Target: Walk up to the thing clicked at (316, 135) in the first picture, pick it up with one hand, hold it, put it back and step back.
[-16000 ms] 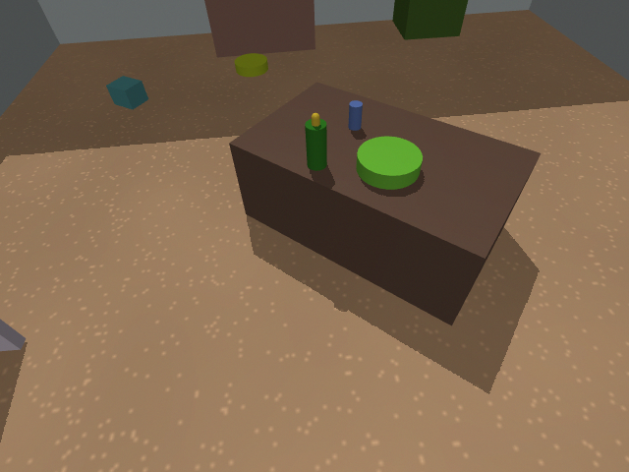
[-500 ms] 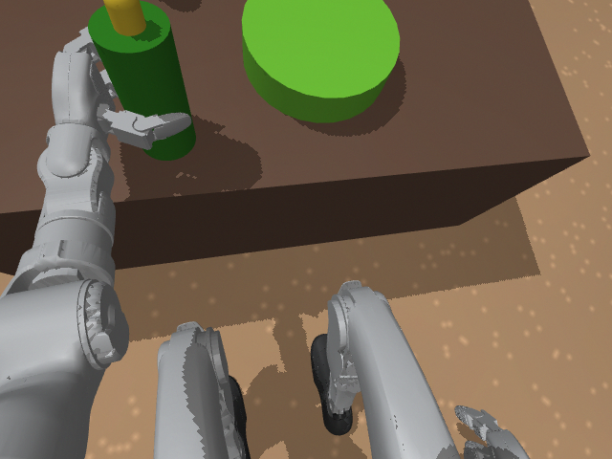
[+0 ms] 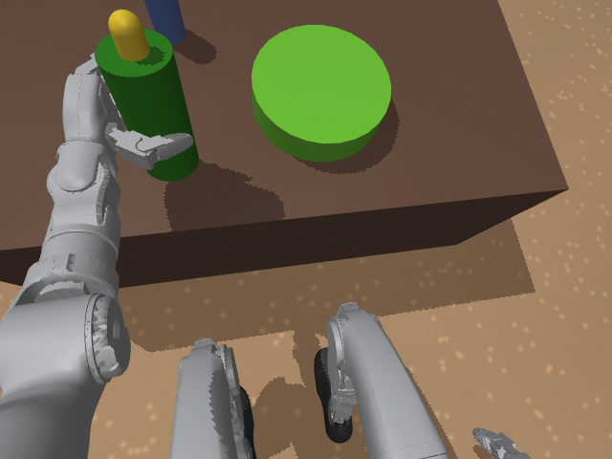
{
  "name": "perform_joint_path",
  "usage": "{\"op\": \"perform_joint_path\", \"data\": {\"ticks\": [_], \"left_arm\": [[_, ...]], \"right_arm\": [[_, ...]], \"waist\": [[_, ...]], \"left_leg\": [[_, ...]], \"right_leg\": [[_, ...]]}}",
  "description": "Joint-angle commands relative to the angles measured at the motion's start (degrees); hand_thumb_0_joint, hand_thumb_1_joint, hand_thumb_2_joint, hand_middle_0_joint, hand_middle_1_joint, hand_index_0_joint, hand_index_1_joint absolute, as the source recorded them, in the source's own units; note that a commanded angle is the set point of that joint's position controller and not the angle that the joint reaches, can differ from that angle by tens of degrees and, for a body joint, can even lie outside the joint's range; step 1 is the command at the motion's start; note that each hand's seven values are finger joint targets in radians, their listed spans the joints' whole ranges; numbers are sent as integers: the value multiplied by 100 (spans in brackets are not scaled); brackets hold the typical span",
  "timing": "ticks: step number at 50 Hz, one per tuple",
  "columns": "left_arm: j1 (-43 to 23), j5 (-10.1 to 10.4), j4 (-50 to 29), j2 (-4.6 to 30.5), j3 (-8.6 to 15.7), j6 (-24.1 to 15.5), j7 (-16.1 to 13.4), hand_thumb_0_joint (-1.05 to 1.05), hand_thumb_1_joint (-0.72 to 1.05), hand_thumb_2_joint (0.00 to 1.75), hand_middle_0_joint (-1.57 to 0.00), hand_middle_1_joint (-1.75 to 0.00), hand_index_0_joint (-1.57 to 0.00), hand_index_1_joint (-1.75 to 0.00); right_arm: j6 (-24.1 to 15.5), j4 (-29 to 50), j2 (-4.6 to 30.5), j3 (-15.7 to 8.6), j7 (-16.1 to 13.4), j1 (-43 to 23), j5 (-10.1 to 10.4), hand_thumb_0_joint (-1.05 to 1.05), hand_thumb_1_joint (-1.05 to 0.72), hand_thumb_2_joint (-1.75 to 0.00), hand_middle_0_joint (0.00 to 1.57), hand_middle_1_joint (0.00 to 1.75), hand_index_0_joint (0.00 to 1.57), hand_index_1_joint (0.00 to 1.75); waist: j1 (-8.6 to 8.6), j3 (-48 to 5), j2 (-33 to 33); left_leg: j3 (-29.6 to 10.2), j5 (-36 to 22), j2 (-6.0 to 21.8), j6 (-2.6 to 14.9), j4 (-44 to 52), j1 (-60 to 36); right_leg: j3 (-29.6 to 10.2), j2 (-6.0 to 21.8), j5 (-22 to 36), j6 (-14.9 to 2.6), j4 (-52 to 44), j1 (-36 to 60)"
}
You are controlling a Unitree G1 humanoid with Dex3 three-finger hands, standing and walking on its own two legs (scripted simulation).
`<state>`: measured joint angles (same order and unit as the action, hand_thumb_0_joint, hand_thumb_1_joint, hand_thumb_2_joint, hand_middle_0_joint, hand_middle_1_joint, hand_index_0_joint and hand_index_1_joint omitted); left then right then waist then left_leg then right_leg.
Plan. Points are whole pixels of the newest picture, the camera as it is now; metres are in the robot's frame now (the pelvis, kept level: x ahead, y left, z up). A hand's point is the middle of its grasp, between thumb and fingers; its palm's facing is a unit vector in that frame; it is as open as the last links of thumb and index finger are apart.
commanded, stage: settle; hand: left
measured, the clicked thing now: (152, 102) +0.55 +0.11 +0.02
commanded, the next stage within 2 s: lift in 0.12 s
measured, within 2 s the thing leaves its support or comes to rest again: neither
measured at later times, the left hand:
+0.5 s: hand (134, 112) +0.52 +0.13 +0.04, palm faces -0.13 -0.99 -0.02, open 10.6 cm
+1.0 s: hand (56, 137) +0.44 +0.16 +0.13, palm faces -0.09 -1.00 -0.02, open 10.6 cm
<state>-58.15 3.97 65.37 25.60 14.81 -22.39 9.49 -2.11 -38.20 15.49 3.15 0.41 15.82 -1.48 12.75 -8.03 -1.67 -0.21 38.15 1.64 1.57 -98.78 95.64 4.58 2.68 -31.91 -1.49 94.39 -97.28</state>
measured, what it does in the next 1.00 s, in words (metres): rises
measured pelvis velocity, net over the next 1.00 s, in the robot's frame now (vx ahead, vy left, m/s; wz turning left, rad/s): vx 0.03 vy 0.00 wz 0.01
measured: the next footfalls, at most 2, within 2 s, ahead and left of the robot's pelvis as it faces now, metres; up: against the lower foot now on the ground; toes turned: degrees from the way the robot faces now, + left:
none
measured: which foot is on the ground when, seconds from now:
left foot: down 0.00-1.00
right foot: down 0.00-1.00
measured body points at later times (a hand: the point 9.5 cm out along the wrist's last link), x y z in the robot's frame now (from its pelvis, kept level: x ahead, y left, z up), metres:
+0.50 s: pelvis +0.01 +0.00 +0.03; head +0.20 +0.02 +0.44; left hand +0.52 +0.18 +0.04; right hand +0.05 -0.26 -0.09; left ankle +0.05 +0.11 -0.51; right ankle +0.08 -0.12 -0.51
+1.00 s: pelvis +0.03 +0.00 +0.12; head +0.14 +0.02 +0.55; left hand +0.44 +0.21 +0.14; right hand +0.12 -0.26 +0.00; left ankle +0.05 +0.11 -0.51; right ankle +0.08 -0.12 -0.51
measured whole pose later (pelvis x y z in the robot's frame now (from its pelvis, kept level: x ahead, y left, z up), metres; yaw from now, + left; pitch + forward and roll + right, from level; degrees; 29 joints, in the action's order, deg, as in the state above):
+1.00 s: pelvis +0.03 +0.00 +0.12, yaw +1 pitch +21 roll -3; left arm -27.9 10.1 43.5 17.5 9.0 -20.3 11.6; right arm -4.5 -40.0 14.2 1.2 -2.3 14.0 1.5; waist 5.4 -6.7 -1.1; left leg -0.2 32.8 1.9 1.0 -74.0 61.9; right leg 4.8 1.1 -27.1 -0.9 69.6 -63.1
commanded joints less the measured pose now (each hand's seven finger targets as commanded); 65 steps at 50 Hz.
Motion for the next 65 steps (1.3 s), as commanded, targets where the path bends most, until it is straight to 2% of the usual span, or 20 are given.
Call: {"op": "perform_joint_path", "data": {"ticks": [1,3,4,5,12,14,16,17,21,27,32,34,38,40,41,43,47,54,57,65], "left_arm": [[-3132,257,-1578,1268,394,-743,28,0,2,122,-119,-135,-121,-135],[-3258,279,-1695,1145,309,-782,74,0,1,122,-117,-134,-119,-134],[-3234,284,-1846,1345,399,-807,79,0,-2,121,-117,-134,-119,-134],[-3235,320,-1891,1159,263,-812,126,0,-1,121,-116,-133,-118,-134],[-3375,421,-2153,1066,234,-775,102,0,1,114,-118,-130,-119,-130],[-2827,385,-1895,1203,346,-730,75,0,1,113,-120,-130,-122,-131],[-3179,449,-2545,1000,168,-808,134,0,2,113,-120,-129,-121,-129],[-2931,451,-2456,1189,314,-790,156,0,3,114,-122,-131,-123,-132],[-2565,468,-2495,1217,358,-731,197,0,7,116,-122,-132,-123,-132],[-1990,568,-2693,980,315,-650,173,0,10,119,-122,-134,-124,-134],[-1367,655,-3070,794,230,-618,180,0,8,119,-121,-133,-123,-133],[-1201,721,-3392,490,7,-590,167,0,7,120,-121,-134,-123,-134],[-753,752,-3978,621,36,-530,113,0,10,119,-120,-131,-120,-132],[-413,838,-3917,383,-64,-477,105,0,9,120,-121,-133,-122,-133],[-342,853,-3900,481,72,-472,74,0,11,121,-120,-133,-121,-134],[-203,874,-4110,288,-105,-471,86,0,10,122,-121,-133,-122,-134],[382,894,-4055,176,-214,-486,210,0,9,121,-122,-133,-123,-135],[885,994,-4242,-32,-394,-468,381,0,11,122,-127,-136,-128,-137],[895,1070,-4586,-42,-424,-513,416,0,7,121,-129,-136,-129,-137],[1482,1132,-4908,-136,-436,-468,395,0,9,121,-125,-135,-126,-136]], "right_arm": [[-31,189,994,-347,-47,1230,34,0,-90,-90,20,30,20,30],[-46,172,983,-344,-45,1259,29,0,-90,-90,20,30,20,30],[-55,172,1002,-336,-51,1252,29,0,-90,-90,20,30,20,30],[-63,175,1006,-345,-52,1231,21,0,-90,-90,20,30,20,30],[-109,143,984,-350,-78,1212,37,0,-93,-91,20,30,20,30],[-81,44,1022,-379,-77,1259,39,0,-93,-91,20,30,20,30],[-114,168,964,-362,-75,1136,46,0,-93,-91,20,30,20,30],[-103,120,962,-363,-86,1210,52,0,-93,-91,20,30,20,30],[-116,142,941,-352,-116,1170,82,0,-92,-91,20,30,20,30],[-146,220,928,-407,-158,1014,143,0,-91,-90,20,30,20,30],[-176,249,905,-448,-194,898,193,0,-91,-90,20,30,20,30],[-210,279,858,-469,-215,791,224,0,-90,-90,20,30,20,30],[-253,251,813,-500,-279,689,275,0,-90,-90,20,30,20,30],[-295,260,820,-511,-310,603,308,0,-90,-90,20,30,20,30],[-310,216,815,-519,-320,579,320,0,-90,-90,20,30,20,30],[-331,235,771,-512,-335,504,321,0,-90,-90,20,30,20,30],[-376,195,779,-517,-354,410,332,0,-91,-90,20,30,20,30],[-479,277,768,-519,-355,259,332,0,-91,-90,20,30,20,30],[-515,321,758,-499,-368,214,334,0,-91,-90,20,30,20,30],[-558,330,711,-472,-444,190,318,0,-91,-90,20,30,20,30]], "waist": [[6,-4432,-988],[91,-4468,-946],[-25,-4489,-1001],[24,-4458,-1116],[39,-4515,-1074],[-32,-4337,-977],[-52,-4615,-1111],[-79,-4715,-1096],[-196,-4508,-964],[-325,-4268,-845],[-437,-4088,-823],[-420,-3977,-686],[-564,-3804,-612],[-553,-3424,-456],[-593,-3279,-427],[-585,-3086,-396],[-662,-2770,-417],[-779,-2305,-299],[-833,-2568,-498],[-906,-2297,-406]], "left_leg": [[-309,-1915,-153,9,1260,-2556],[-282,-2073,-153,25,1206,-2522],[-286,-2110,-151,12,1267,-2614],[-280,-2171,-149,5,1265,-2723],[-319,-2165,-130,-7,1427,-2997],[-347,-1975,-137,-2,1549,-3039],[-359,-2260,-120,-31,1564,-3297],[-339,-2271,-134,-21,1555,-3317],[-305,-2318,-148,-17,1712,-3281],[-309,-2232,-141,-25,2025,-3625],[-351,-2306,-115,-64,2381,-4113],[-312,-2041,-121,-51,2531,-4130],[-257,-2034,-126,-40,2804,-4441],[-248,-1947,-141,-54,3008,-4443],[-253,-1941,-142,-45,3072,-4481],[-233,-1800,-145,-45,3266,-4616],[-267,-2186,-127,-86,3508,-5131],[-237,-2022,-141,-100,4022,-5513],[-249,-2382,-134,-146,4166,-5938],[-301,-2921,-111,-177,4525,-6427]], "right_leg": [[-346,-187,1846,-193,-1011,2899],[-367,-189,2076,-185,-1015,2998],[-357,-197,2033,-188,-1037,3007],[-363,-188,2058,-191,-1051,2953],[-359,-209,2026,-185,-1240,3099],[-342,-217,1788,-182,-1362,3113],[-324,-216,2002,-201,-1340,3127],[-341,-217,2064,-192,-1378,3345],[-345,-228,2167,-190,-1510,3653],[-325,-255,2037,-182,-1852,3836],[-276,-275,2021,-167,-2159,4116],[-311,-297,1890,-141,-2355,4390],[-357,-313,1932,-94,-2736,4787],[-334,-320,1910,-80,-2905,4961],[-344,-312,1904,-74,-2987,4925],[-352,-321,1795,-57,-3182,5082],[-276,-329,1999,-71,-3348,5024],[-222,-338,1854,-52,-3773,5382],[-200,-317,2104,-56,-3830,5592],[-154,-322,2367,-64,-4108,5908]]}}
